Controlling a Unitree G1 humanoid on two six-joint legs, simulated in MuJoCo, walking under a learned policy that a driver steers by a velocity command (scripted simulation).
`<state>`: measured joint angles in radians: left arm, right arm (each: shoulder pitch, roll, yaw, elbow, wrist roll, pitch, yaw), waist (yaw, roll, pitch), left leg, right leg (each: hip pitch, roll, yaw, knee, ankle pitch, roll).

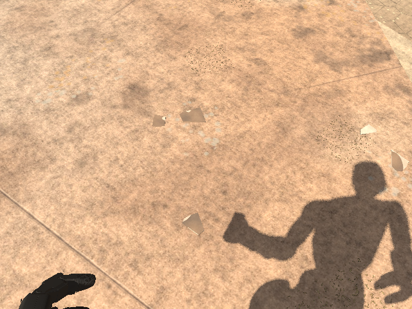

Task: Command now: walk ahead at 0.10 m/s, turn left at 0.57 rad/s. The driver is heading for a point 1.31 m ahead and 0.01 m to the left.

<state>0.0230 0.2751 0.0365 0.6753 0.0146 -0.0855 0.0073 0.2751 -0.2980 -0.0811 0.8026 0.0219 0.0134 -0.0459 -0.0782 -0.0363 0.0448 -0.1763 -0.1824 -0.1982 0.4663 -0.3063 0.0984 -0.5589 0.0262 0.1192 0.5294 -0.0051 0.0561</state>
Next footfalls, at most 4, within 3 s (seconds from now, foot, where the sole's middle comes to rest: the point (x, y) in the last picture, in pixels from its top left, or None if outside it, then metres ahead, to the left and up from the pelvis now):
0.04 right None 0.20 -0.11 -0.77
0.44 left None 0.09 0.14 -0.77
0.78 right None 0.15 -0.09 -0.77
1.66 left None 0.42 0.24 -0.77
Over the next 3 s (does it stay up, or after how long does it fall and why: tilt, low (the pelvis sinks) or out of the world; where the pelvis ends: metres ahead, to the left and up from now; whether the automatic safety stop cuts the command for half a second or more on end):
stays up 1.02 0.13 0.01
